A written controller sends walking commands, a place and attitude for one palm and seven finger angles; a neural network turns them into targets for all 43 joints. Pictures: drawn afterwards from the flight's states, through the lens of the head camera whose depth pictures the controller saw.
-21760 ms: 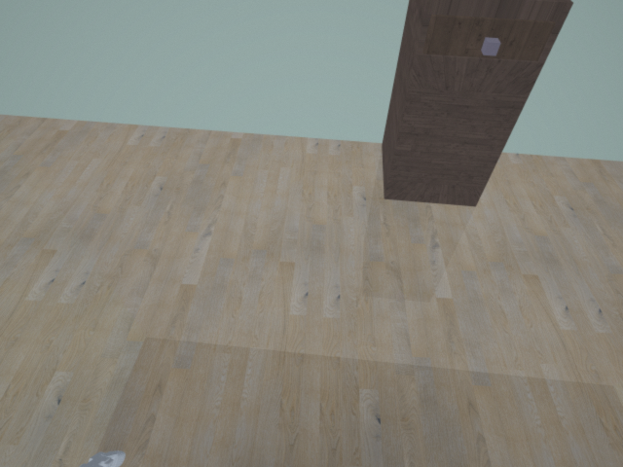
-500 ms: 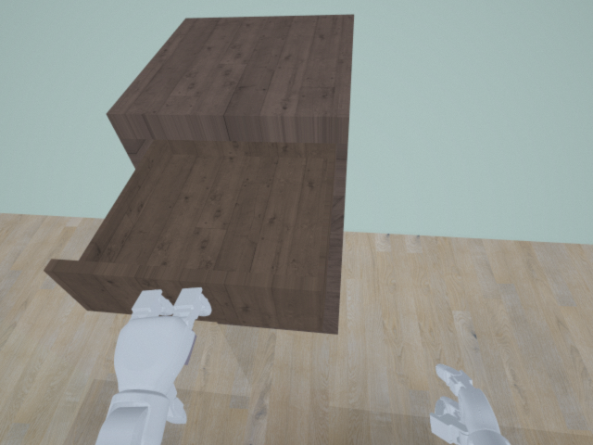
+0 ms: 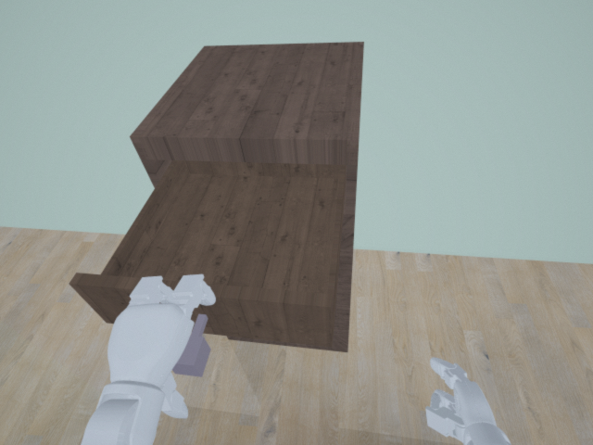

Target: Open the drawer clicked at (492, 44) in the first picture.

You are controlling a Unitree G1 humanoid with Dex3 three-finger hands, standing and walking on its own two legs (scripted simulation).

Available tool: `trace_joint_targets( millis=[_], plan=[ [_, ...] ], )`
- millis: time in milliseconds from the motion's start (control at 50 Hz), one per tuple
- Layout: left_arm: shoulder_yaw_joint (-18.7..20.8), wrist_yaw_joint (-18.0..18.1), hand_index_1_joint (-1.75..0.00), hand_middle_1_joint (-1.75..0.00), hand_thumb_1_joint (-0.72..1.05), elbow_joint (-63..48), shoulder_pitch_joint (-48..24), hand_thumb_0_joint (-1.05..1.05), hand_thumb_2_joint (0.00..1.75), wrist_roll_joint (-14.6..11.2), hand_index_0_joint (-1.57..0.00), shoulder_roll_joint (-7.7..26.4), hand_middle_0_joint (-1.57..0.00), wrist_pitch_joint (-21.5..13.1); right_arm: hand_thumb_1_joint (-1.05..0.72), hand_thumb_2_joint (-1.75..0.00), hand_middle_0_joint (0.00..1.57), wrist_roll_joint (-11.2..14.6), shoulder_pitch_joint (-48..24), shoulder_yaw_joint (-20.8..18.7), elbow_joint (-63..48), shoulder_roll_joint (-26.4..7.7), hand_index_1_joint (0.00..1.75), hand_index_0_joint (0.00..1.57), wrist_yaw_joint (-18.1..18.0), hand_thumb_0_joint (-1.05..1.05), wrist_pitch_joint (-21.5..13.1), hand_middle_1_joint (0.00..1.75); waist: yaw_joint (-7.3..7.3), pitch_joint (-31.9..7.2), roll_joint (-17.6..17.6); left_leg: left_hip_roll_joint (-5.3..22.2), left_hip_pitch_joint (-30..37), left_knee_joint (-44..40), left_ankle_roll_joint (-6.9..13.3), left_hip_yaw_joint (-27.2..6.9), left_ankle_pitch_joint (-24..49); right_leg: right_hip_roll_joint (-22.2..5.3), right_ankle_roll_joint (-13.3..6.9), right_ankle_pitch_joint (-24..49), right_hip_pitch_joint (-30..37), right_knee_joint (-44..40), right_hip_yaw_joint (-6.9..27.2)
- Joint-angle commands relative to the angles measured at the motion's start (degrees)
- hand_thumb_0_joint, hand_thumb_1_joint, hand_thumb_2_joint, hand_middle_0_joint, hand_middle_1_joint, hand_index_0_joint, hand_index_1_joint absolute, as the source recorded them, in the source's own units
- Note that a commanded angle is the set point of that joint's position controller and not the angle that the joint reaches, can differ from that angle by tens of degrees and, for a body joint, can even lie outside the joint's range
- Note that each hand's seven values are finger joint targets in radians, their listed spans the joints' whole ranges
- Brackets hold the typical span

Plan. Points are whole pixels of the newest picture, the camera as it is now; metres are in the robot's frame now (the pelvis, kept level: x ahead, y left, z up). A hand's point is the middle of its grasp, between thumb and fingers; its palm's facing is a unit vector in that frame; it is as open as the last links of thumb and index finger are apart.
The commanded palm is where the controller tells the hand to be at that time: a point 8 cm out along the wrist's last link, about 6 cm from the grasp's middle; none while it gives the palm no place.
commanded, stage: lift the hand off the handle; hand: left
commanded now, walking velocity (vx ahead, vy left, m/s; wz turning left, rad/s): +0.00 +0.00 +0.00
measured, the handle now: (194, 341) +0.25 +0.20 +0.00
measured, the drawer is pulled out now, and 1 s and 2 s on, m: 0.30 0.30 0.30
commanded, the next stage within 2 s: draw the hand back to the body in 0.80 s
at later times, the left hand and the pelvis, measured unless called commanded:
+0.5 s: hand (165, 305) +0.23 +0.19 +0.13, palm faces +0.16 -0.13 -0.98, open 13.8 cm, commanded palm +0.18 +0.19 +0.18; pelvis +0.00 +0.01 +0.01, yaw +0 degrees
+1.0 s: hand (146, 292) +0.23 +0.20 +0.15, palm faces +0.11 -0.11 -0.99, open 13.8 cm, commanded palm +0.19 +0.21 +0.21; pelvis -0.01 +0.00 +0.02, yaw +0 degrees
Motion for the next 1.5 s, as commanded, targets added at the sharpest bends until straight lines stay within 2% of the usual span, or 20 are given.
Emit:
trace_joint_targets(
  millis=[0, 120, 180, 220, 340, 500, 720, 740, 780, 820, 840, 920, 960, 1020, 1080, 1220, 1320, 1340, 1420, 1480],
  plan=[
    [5.6, 0.8, -1.20, -1.20, -0.50, -13.6, -7.4, 0.00, 0.30, 0.0, -0.30, 7.1, -0.30, 1.0, -0.90, -0.90, 0.20, 0.4, -10.1, -1.2, -9.3, -4.8, 0.30, 0.20, 0.2, 0.00, -2.4, 0.30, 0.43, -6.7, -4.8, -1.7, -0.3, -6.6, 1.3, -0.7, 13.0, 0.9, -0.1, 8.3, 10.1, -8.4, 2.5],
    [8.5, -3.0, -1.20, -1.20, -0.50, -16.6, -7.9, 0.00, 0.30, -1.9, -0.30, 10.7, -0.30, 2.4, -0.90, -0.90, 0.20, 1.1, -11.9, -0.5, -9.9, -5.3, 0.30, 0.20, 0.0, 0.00, -1.8, 0.30, 0.83, -7.1, -3.7, -1.3, 2.4, -8.6, 1.4, -1.0, 15.3, 1.0, 0.0, 11.2, 14.1, -10.6, 3.2],
    [5.0, -4.9, -1.20, -1.20, -0.50, -18.3, -9.5, 0.00, 0.30, -2.5, -0.30, 8.0, -0.30, 2.0, -0.90, -0.90, 0.20, 0.7, -11.1, -0.3, -9.7, -5.1, 0.30, 0.20, 0.3, 0.00, -1.6, 0.30, 0.52, -6.3, -3.2, -1.3, 3.3, -9.4, 1.6, -0.7, 17.1, 0.6, 0.2, 12.9, 14.4, -10.9, 1.5],
    [7.8, -5.4, -1.20, -1.20, -0.50, -20.3, -10.4, 0.00, 0.30, -2.8, -0.30, 10.8, -0.30, 2.1, -0.90, -0.90, 0.20, 1.0, -12.1, -0.3, -10.1, -5.6, 0.30, 0.20, 0.3, 0.00, -1.2, 0.30, 0.72, -7.0, -3.2, -0.8, 4.2, -10.0, 1.4, -1.2, 17.4, 1.2, 0.1, 12.9, 15.5, -11.8, 2.8],
    [5.3, -7.2, -1.20, -1.20, -0.50, -20.7, -11.7, 0.00, 0.30, -2.2, -0.30, 9.1, -0.30, 3.2, -0.90, -0.90, 0.20, 1.3, -12.1, 0.6, -10.1, -5.0, 0.30, 0.20, 1.3, 0.00, -0.7, 0.30, 1.36, -7.3, -2.9, -0.6, 4.7, -11.8, 1.5, -1.0, 19.1, 0.6, 0.0, 13.0, 17.7, -11.9, 1.2],
    [9.6, -9.6, -1.20, -1.20, -0.50, -24.1, -12.1, 0.00, 0.30, -4.7, -0.30, 13.7, -0.30, 5.4, -0.90, -0.90, 0.20, 2.5, -13.8, 0.6, -10.4, -6.0, 0.30, 0.20, 1.8, 0.00, 0.7, 0.30, 1.68, -6.9, -2.6, -0.1, 5.7, -14.2, 1.2, -0.8, 21.2, 0.8, 0.3, 17.2, 21.9, -13.2, 2.0],
    [10.3, -14.7, -1.20, -1.20, -0.50, -23.0, -20.5, 0.00, 0.30, -7.0, -0.30, 15.8, -0.30, 7.3, -0.90, -0.90, 0.20, 3.4, -16.3, 1.1, -10.3, -6.3, 0.30, 0.20, 1.6, 0.00, 1.6, 0.30, 0.06, -2.5, -2.3, 0.4, 5.8, -15.8, 1.6, -1.4, 14.5, 0.9, 0.5, 7.6, 19.0, -16.6, 2.4],
    [7.5, -15.4, -1.20, -1.20, -0.50, -21.2, -20.0, 0.00, 0.30, -6.4, -0.30, 13.2, -0.30, 7.2, -0.90, -0.90, 0.20, 2.9, -15.0, 1.7, -10.3, -5.7, 0.30, 0.20, 1.7, 0.00, 1.5, 0.30, 0.73, -3.5, -4.4, -0.2, 5.5, -15.8, 1.8, -0.8, 15.1, 0.1, 0.7, 7.1, 19.9, -16.1, 1.4],
    [9.8, -15.8, -1.20, -1.20, -0.50, -19.1, -19.6, 0.00, 0.30, -7.0, -0.30, 15.5, -0.30, 6.6, -0.90, -0.90, 0.20, 3.0, -14.7, 1.2, -9.7, -6.2, 0.30, 0.20, 1.3, 0.00, 1.9, 0.30, 0.70, -2.0, -5.2, -0.3, 4.6, -16.1, 1.6, -0.6, 14.1, 0.1, 0.9, 6.7, 19.9, -16.6, 1.8],
    [13.2, -15.6, -1.20, -1.20, -0.50, -21.5, -21.9, 0.00, 0.30, -7.8, -0.30, 18.5, -0.30, 6.1, -0.90, -0.90, 0.20, 3.4, -16.0, 1.2, -10.5, -6.6, 0.30, 0.20, 1.1, 0.00, 1.6, 0.30, 0.53, -4.4, -2.4, 0.0, 4.8, -15.8, 1.7, -1.2, 13.5, 0.5, 0.7, 7.5, 21.0, -16.3, 2.8],
    [11.4, -15.7, -1.20, -1.20, -0.50, -21.4, -22.2, 0.00, 0.30, -6.8, -0.30, 16.6, -0.30, 5.6, -0.90, -0.90, 0.20, 2.8, -14.9, 1.6, -10.6, -6.0, 0.30, 0.20, 1.3, 0.00, 1.2, 0.30, 1.35, -7.5, -3.1, -0.6, 4.9, -15.3, 1.7, -0.8, 15.7, -0.4, 0.7, 9.1, 23.0, -15.2, 2.3],
    [16.5, -15.1, -1.20, -1.20, -0.50, -21.4, -19.2, 0.00, 0.30, -9.5, -0.30, 20.2, -0.30, 4.3, -0.90, -0.90, 0.20, 3.3, -15.1, 0.9, -10.5, -6.9, 0.30, 0.20, 0.7, 0.00, 0.8, 0.30, 0.85, -5.5, -1.7, -0.4, 4.8, -15.0, 1.5, -1.0, 14.3, 0.1, 0.8, 8.8, 21.5, -16.5, 3.7],
    [16.5, -14.9, -1.20, -1.20, -0.50, -19.3, -16.9, 0.00, 0.30, -9.4, -0.30, 19.6, -0.30, 3.6, -0.90, -0.90, 0.20, 2.9, -14.0, 0.9, -9.9, -6.4, 0.30, 0.20, 0.6, 0.00, 0.7, 0.30, 0.74, -3.8, -4.7, -0.8, 4.1, -14.8, 1.4, -0.8, 14.6, -0.5, 0.9, 8.2, 20.7, -16.6, 3.3],
    [18.9, -14.5, -1.20, -1.20, -0.50, -21.0, -18.0, 0.00, 0.30, -10.7, -0.30, 21.5, -0.30, 2.7, -0.90, -0.90, 0.20, 3.3, -14.3, 0.7, -10.3, -7.1, 0.30, 0.20, 0.1, 0.00, -0.1, 0.30, 0.33, -3.8, -1.9, -0.6, 4.7, -14.2, 1.3, -0.9, 12.9, -0.4, 0.8, 6.3, 19.2, -17.2, 3.9],
    [16.0, -14.5, -1.20, -1.20, -0.50, -21.7, -14.2, 0.00, 0.30, -10.6, -0.30, 18.2, -0.30, 1.5, -0.90, -0.90, 0.20, 2.7, -12.7, 0.3, -10.5, -7.0, 0.30, 0.20, 0.0, 0.00, -0.7, 0.30, 0.61, -4.9, -3.7, -1.0, 5.7, -13.8, 1.6, -0.8, 14.7, -0.9, 1.0, 7.9, 19.1, -16.8, 2.6],
    [20.9, -13.0, -1.20, -1.20, -0.50, -23.1, -12.5, 0.00, 0.30, -11.3, -0.30, 22.7, -0.30, -0.1, -0.90, -0.90, 0.20, 3.0, -12.8, 0.2, -10.6, -7.9, 0.30, 0.20, -0.9, 0.00, -1.8, 0.30, 0.29, -3.9, -2.3, -0.3, 5.2, -13.6, 1.2, -1.6, 13.3, -0.8, 0.7, 7.2, 17.7, -16.8, 2.9],
    [22.5, -12.1, -1.20, -1.20, -0.50, -25.8, -8.0, 0.00, 0.30, -11.9, -0.30, 22.8, -0.30, -0.5, -0.90, -0.90, 0.20, 3.1, -12.7, -0.1, -11.4, -8.2, 0.30, 0.20, -0.8, 0.00, -1.8, 0.30, 0.70, -5.6, -0.9, -0.1, 5.7, -13.3, 0.9, -1.8, 16.0, -0.5, 0.5, 10.9, 18.1, -15.7, 2.4],
    [19.6, -12.2, -1.20, -1.20, -0.50, -26.7, -7.8, 0.00, 0.30, -11.0, -0.30, 19.9, -0.30, -0.5, -0.90, -0.90, 0.20, 2.4, -11.2, 0.4, -11.9, -7.4, 0.30, 0.20, -0.5, 0.00, -1.8, 0.30, 1.03, -7.2, -0.8, -0.4, 6.0, -13.4, 1.0, -1.5, 17.0, -1.1, 0.6, 10.8, 18.6, -15.1, 1.0],
    [20.9, -12.3, -1.20, -1.20, -0.50, -26.0, -6.4, 0.00, 0.30, -11.7, -0.30, 21.3, -0.30, -0.1, -0.90, -0.90, 0.20, 3.2, -12.5, 0.1, -11.8, -8.1, 0.30, 0.20, -0.7, 0.00, -1.5, 0.30, 0.12, -3.4, -1.2, 0.4, 5.1, -14.0, 0.7, -1.9, 15.0, -0.2, 0.6, 9.4, 16.6, -15.6, 0.8],
    [20.4, -12.5, -1.20, -1.20, -0.50, -25.7, -2.4, 0.00, 0.30, -10.6, -0.30, 20.3, -0.30, 0.1, -0.90, -0.90, 0.20, 2.5, -10.4, 0.1, -12.2, -8.0, 0.30, 0.20, -0.6, 0.00, -1.0, 0.30, 1.00, -5.1, -2.7, 0.1, 5.5, -13.8, 0.9, -1.4, 17.2, -0.8, 0.8, 11.1, 17.8, -15.0, 0.0]
  ],
)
